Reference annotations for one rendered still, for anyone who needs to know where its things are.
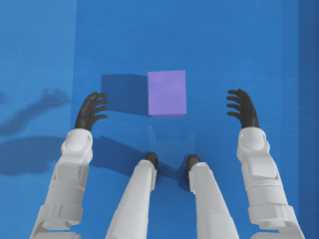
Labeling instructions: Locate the robot thigh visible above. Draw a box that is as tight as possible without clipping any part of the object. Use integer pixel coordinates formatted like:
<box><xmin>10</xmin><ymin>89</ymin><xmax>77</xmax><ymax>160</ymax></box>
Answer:
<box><xmin>105</xmin><ymin>164</ymin><xmax>158</xmax><ymax>239</ymax></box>
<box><xmin>188</xmin><ymin>167</ymin><xmax>239</xmax><ymax>239</ymax></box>

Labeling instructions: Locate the robot right hand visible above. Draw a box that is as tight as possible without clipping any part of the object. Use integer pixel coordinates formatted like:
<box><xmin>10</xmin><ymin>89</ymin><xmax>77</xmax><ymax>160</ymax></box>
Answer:
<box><xmin>226</xmin><ymin>89</ymin><xmax>259</xmax><ymax>128</ymax></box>

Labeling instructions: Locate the left robot thigh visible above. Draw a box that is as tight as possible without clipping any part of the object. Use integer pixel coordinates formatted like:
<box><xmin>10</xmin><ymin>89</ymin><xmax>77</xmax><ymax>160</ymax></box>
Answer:
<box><xmin>105</xmin><ymin>164</ymin><xmax>158</xmax><ymax>239</ymax></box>

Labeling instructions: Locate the right robot forearm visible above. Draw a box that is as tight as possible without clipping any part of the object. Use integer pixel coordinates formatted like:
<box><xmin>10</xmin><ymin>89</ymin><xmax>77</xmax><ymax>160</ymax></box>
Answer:
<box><xmin>236</xmin><ymin>126</ymin><xmax>305</xmax><ymax>239</ymax></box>

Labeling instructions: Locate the left robot forearm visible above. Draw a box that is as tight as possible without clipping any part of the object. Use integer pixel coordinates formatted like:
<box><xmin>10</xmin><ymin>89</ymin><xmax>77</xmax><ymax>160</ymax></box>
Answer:
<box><xmin>29</xmin><ymin>128</ymin><xmax>93</xmax><ymax>239</ymax></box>

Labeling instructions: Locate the right robot thigh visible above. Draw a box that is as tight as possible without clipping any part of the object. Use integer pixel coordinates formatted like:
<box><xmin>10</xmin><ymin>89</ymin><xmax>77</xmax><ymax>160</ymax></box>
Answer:
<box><xmin>188</xmin><ymin>167</ymin><xmax>239</xmax><ymax>239</ymax></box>

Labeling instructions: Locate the carton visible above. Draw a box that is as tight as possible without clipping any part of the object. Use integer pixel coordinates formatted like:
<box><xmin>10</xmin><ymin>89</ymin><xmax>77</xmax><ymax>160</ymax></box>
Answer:
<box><xmin>148</xmin><ymin>70</ymin><xmax>186</xmax><ymax>118</ymax></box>

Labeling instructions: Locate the robot left hand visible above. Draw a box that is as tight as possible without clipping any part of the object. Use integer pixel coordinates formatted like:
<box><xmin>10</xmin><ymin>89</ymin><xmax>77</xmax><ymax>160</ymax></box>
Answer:
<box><xmin>74</xmin><ymin>92</ymin><xmax>109</xmax><ymax>132</ymax></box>

